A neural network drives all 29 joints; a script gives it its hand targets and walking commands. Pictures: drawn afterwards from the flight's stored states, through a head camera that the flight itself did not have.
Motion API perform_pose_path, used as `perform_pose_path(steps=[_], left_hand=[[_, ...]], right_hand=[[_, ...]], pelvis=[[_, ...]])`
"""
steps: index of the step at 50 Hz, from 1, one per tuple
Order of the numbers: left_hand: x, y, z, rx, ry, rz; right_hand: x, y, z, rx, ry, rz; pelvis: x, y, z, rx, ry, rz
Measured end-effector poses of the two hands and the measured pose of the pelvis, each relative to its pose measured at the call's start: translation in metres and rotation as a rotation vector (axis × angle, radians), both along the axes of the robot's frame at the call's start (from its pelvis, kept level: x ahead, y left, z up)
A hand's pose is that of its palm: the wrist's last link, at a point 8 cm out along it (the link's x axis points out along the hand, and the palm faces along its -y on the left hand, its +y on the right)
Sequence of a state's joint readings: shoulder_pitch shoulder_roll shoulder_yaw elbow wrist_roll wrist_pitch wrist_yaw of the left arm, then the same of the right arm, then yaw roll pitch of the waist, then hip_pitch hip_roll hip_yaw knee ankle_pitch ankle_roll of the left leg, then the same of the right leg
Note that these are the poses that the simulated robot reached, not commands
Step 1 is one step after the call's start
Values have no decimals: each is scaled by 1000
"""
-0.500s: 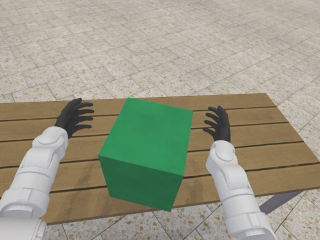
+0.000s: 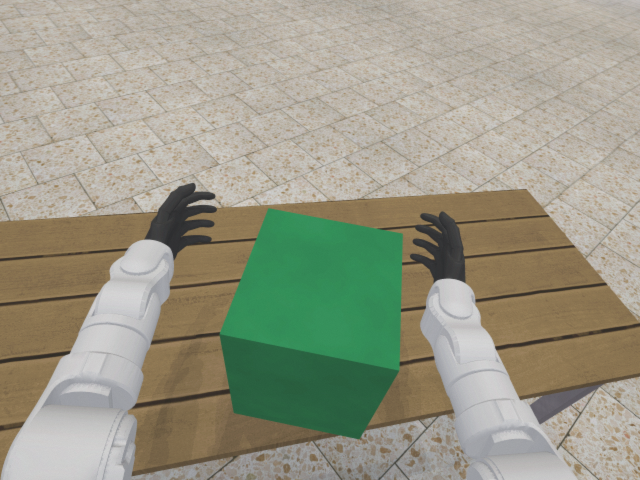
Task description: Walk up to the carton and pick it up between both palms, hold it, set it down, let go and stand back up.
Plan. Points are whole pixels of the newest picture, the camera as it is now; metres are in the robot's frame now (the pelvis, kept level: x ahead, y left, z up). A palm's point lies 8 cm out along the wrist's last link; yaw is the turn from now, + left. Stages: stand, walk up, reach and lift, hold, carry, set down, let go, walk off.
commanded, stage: reach and lift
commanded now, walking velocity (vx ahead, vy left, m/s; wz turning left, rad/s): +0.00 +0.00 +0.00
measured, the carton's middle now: (315, 326) +0.36 -0.05 -0.05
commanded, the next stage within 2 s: none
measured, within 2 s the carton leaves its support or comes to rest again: neither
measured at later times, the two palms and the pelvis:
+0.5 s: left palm (186, 305) +0.39 +0.13 -0.01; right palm (420, 330) +0.32 -0.20 -0.01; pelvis -0.03 -0.02 -0.02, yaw +2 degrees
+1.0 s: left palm (206, 300) +0.39 +0.10 +0.01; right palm (422, 331) +0.31 -0.19 +0.00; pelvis -0.09 -0.03 -0.06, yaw +2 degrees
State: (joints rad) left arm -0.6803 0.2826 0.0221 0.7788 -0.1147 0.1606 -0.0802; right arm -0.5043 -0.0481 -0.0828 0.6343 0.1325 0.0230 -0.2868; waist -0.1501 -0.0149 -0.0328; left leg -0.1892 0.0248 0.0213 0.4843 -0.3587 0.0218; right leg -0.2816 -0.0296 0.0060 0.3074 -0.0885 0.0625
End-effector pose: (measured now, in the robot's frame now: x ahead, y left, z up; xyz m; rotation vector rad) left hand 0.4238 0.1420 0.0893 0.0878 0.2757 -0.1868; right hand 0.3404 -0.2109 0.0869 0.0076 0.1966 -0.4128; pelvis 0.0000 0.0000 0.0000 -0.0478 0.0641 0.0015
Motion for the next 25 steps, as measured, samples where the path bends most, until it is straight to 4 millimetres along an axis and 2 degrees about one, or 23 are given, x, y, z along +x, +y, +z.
perform_pose_path(steps=[6,13,20,25], left_hand=[[-3,-8,-28,15,48,-3],[-15,-18,-63,3,66,-1],[-24,-18,-89,-18,72,37],[-32,-13,-99,-16,50,61]], right_hand=[[2,6,-33,13,50,15],[-2,7,-57,17,18,5],[-19,12,-95,31,86,21],[-23,14,-98,24,44,15]], pelvis=[[5,1,-2,-5,20,2],[3,-4,-5,-7,70,8],[-12,-15,-10,-1,142,16],[-29,-20,-18,7,217,29]])
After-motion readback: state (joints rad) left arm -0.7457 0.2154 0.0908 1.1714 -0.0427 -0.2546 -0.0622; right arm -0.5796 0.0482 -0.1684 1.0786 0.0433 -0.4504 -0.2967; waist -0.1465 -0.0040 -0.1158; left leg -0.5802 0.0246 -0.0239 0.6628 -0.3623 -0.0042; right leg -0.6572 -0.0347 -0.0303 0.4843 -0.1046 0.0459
